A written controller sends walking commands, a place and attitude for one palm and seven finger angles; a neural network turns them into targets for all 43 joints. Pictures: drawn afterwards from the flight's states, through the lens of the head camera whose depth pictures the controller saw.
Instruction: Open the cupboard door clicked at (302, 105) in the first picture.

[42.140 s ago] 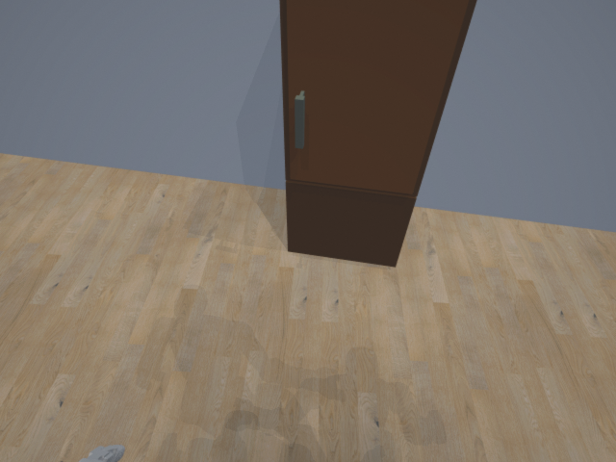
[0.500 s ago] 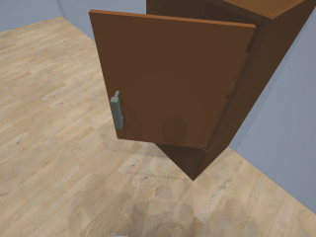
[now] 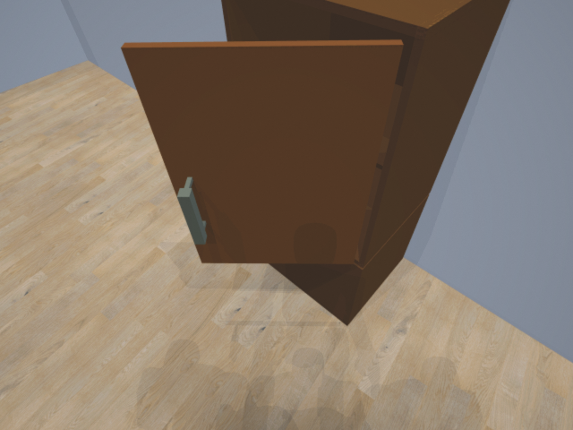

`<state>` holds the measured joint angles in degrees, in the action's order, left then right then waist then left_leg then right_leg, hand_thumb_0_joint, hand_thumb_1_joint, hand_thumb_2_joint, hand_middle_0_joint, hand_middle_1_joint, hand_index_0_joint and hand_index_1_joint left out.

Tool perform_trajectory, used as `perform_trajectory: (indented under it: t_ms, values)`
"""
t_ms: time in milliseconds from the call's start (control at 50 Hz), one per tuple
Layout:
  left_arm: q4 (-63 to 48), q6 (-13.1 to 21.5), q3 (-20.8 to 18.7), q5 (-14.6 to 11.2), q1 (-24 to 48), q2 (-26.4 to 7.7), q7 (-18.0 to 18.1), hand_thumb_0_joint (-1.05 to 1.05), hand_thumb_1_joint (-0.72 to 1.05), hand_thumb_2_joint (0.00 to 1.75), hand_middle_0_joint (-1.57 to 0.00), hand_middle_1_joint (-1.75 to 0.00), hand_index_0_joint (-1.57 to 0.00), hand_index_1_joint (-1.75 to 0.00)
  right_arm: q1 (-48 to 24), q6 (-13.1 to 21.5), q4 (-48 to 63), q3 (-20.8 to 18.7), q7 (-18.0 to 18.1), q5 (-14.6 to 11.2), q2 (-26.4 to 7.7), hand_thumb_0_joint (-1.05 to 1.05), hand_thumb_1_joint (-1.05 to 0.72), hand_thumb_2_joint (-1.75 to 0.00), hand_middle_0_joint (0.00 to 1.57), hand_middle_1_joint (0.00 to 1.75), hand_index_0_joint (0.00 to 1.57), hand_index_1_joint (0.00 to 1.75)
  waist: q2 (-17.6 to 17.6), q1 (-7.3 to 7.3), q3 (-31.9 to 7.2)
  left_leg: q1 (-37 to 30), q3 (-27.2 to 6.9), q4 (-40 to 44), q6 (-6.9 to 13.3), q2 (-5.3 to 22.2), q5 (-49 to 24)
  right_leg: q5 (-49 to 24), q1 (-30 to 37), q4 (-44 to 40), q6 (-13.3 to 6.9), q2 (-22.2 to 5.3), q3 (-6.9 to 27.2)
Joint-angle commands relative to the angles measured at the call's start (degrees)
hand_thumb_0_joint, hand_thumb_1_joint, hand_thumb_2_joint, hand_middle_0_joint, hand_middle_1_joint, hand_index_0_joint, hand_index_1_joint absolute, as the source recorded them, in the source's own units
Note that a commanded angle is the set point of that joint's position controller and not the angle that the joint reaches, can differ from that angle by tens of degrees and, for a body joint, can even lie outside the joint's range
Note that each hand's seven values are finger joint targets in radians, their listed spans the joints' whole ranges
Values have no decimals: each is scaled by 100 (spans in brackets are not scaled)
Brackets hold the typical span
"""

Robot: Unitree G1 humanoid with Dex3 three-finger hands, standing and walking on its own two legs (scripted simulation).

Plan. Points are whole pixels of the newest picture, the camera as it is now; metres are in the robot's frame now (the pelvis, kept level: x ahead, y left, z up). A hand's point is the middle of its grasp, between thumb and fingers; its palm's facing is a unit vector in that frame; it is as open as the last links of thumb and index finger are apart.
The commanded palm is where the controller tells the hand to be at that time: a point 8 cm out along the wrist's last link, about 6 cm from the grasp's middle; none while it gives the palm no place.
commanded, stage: come to a stop and stand still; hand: left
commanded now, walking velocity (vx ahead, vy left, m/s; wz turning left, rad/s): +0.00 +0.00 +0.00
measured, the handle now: (195, 211) +0.56 +0.22 -0.09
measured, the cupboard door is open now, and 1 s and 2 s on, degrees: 41 41 41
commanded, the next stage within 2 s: look again from close up in 0.56 s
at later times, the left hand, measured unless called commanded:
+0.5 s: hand out of the picture -0.05 +0.12 -0.17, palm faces +0.07 -0.99 -0.14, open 7.4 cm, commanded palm none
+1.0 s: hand out of the picture +0.01 +0.21 -0.16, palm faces +0.07 -0.96 -0.27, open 7.4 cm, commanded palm none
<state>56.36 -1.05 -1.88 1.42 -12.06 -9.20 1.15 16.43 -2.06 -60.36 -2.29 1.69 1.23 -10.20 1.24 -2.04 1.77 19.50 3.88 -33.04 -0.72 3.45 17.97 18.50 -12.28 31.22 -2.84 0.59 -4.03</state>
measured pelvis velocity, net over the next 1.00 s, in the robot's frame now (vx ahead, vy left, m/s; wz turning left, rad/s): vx -0.03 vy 0.00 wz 0.03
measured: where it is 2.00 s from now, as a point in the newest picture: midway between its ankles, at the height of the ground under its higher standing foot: outside the picture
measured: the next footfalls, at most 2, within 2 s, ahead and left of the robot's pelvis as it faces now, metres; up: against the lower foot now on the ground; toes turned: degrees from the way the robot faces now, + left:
left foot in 0.22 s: +0.03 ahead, +0.12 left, +0.00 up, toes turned +2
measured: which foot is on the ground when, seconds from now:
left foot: up 0.00-0.20, down 0.22-1.00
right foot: down 0.00-1.00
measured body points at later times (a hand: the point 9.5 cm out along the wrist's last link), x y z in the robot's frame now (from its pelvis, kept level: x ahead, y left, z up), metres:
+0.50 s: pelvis -0.02 -0.03 +0.01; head -0.02 -0.03 +0.46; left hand -0.05 +0.17 -0.15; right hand -0.02 -0.24 -0.15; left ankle -0.02 +0.10 -0.73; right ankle -0.02 -0.08 -0.73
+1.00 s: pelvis -0.03 +0.00 +0.00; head -0.05 +0.00 +0.45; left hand +0.01 +0.26 -0.14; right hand +0.01 -0.26 -0.14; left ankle -0.02 +0.11 -0.73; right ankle -0.02 -0.08 -0.73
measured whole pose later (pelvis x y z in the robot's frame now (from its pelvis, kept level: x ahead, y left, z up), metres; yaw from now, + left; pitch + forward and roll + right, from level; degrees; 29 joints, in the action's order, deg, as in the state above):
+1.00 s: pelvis -0.03 +0.00 +0.00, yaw +2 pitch -3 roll -1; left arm 58.6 1.6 -1.7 1.2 -15.7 -13.5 2.1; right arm 16.4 1.0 -59.4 -1.8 1.5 1.3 -13.2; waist 0.1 -0.2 -1.1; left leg 12.2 2.2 -29.8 1.0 0.6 15.2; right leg 15.0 -10.2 27.4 -3.4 1.7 -6.2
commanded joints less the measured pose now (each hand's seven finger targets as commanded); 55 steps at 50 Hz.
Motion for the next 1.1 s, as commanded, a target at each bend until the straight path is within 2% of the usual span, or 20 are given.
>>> perform_trajectory:
  t_ms: [0,60,120,160,200,220,260,340,420,620,640,660,700,720,760,820,840,900,960,1080]
  values:
    - [-179,133,-94,-14,-262,-641,67,0,90,90,-20,-30,-20,-30,-163,47,244,-2,-42,19,-194,0,-90,-90,20,30,20,30,-1077,181,264,298,-247,-1165,31,-44,551,-938,-385,-1742,-655,-1376,1297]
    - [-106,177,-68,-34,-324,-589,71,0,90,90,-20,-30,-20,-30,99,70,45,48,-40,-16,-27,0,-90,-90,20,30,20,30,-780,135,300,139,-148,-1100,-23,-51,446,-1611,-274,-1559,-703,-1231,1026]
    - [40,213,-55,-50,-585,-594,65,0,90,90,-20,-30,-20,-30,138,127,-22,88,-4,-31,45,0,-90,-90,20,30,20,30,-639,212,123,-267,-128,-50,-55,-70,229,-2073,60,-1274,-717,-1203,1117]
    - [131,225,-25,-97,-605,-545,73,0,90,90,-20,-30,-20,-30,321,190,-185,118,26,-56,62,0,-90,-90,20,30,20,30,-430,148,19,-918,-199,896,-20,-57,-551,-2265,9,-1015,-465,-1035,1054]
    - [221,237,17,-135,-692,-381,62,0,90,90,-20,-30,-20,-30,358,275,-272,119,86,-40,-125,0,-90,-90,20,30,20,30,74,217,-105,-1243,-516,990,159,383,-1758,-2219,20,-947,-70,-687,859]
    - [245,228,21,-126,-711,-348,81,0,90,90,-20,-30,-20,-30,332,267,-292,123,107,-38,-184,0,-90,-90,20,30,20,30,62,243,-114,-1155,-502,916,175,471,-1747,-2039,121,-1035,39,-648,861]
    - [397,202,22,-128,-710,-434,80,0,90,90,-20,-30,-20,-30,169,277,-374,158,112,-59,-73,0,-90,-90,20,30,20,30,511,273,-5,-1005,-479,1043,166,406,-1640,-2011,281,-1044,104,-678,811]
    - [586,197,92,-101,-809,-358,66,0,90,90,-20,-30,-20,-30,163,224,-416,188,114,-70,2,0,-90,-90,20,30,20,30,-142,252,493,-831,-436,1320,117,296,-680,-1061,89,-1518,96,-664,909]
    - [649,211,114,-101,-911,-311,67,0,90,90,-20,-30,-20,-30,306,213,-439,202,83,-43,-25,0,-90,-90,20,30,20,30,-230,212,534,-892,-412,1326,127,174,-523,-136,-102,-1838,86,-687,1037]
    - [725,270,117,-105,-1161,-205,87,0,90,90,-20,-30,-20,-30,525,268,-483,242,77,-36,52,0,-90,-90,20,30,20,30,-175,237,401,-825,-411,1352,120,157,-645,-245,12,-1820,53,-702,980]
    - [179,374,122,48,-1013,-1430,173,0,90,90,-20,-30,-20,-30,42,270,264,53,-14,46,-877,0,-90,-90,20,30,20,30,6,-4,1021,-421,-692,700,143,-130,-1070,-1394,-301,-1506,286,-707,982]
    - [260,427,-20,-30,-1101,-939,213,0,90,90,-20,-30,-20,-30,146,372,295,-20,36,4,-589,0,-90,-90,20,30,20,30,-6,174,143,-490,-477,393,159,34,-576,-1164,-1,-1392,314,-1108,1309]
    - [156,445,-45,-18,-992,-956,209,0,90,90,-20,-30,-20,-30,430,383,195,-52,72,-21,-532,0,-90,-90,20,30,20,30,-179,120,-479,-437,-536,63,200,-95,-438,-1202,451,-1484,118,-1224,1379]
    - [95,419,-97,-4,-986,-937,193,0,90,90,-20,-30,-20,-30,429,356,231,-90,70,-32,-527,0,-90,-90,20,30,20,30,-385,154,-491,-348,-520,-121,217,-118,-262,-785,372,-1605,44,-1254,1464]
    - [79,397,-120,-3,-850,-922,188,0,90,90,-20,-30,-20,-30,346,304,302,-109,26,-24,-591,0,-90,-90,20,30,20,30,-864,146,-25,-160,-516,-305,305,-34,-131,-120,2,-1783,-70,-1311,1444]
    - [-81,404,-175,6,-577,-1021,168,0,90,90,-20,-30,-20,-30,302,331,355,-138,9,-9,-735,0,-90,-90,20,30,20,30,-507,66,385,-313,-572,70,349,76,-486,103,-523,-1685,-419,-1230,1308]
    - [-81,380,-137,4,-590,-929,164,0,90,90,-20,-30,-20,-30,363,329,304,-73,-10,5,-584,0,-90,-90,20,30,20,30,-402,64,399,-507,-528,323,344,72,-638,127,-610,-1635,-380,-1135,1159]
    - [-97,361,-143,-40,-529,-1095,130,0,90,90,-20,-30,-20,-30,180,394,329,-48,-16,3,-822,0,-90,-90,20,30,20,30,252,176,545,-386,-776,893,373,192,-908,-235,-418,-1251,-201,-744,865]
    - [-56,341,-93,-50,-562,-1116,95,0,90,90,-20,-30,-20,-30,-66,438,390,17,-12,5,-934,0,-90,-90,20,30,20,30,153,285,275,-289,-859,1087,391,271,-1229,-957,173,-1040,-100,-682,722]
    - [-88,288,-31,-58,-309,-1215,53,0,90,90,-20,-30,-20,-30,-372,454,421,63,-36,6,-1185,0,-90,-90,20,30,20,30,-60,292,-41,-435,-954,1353,402,339,-1177,-990,410,-1005,-8,-701,640]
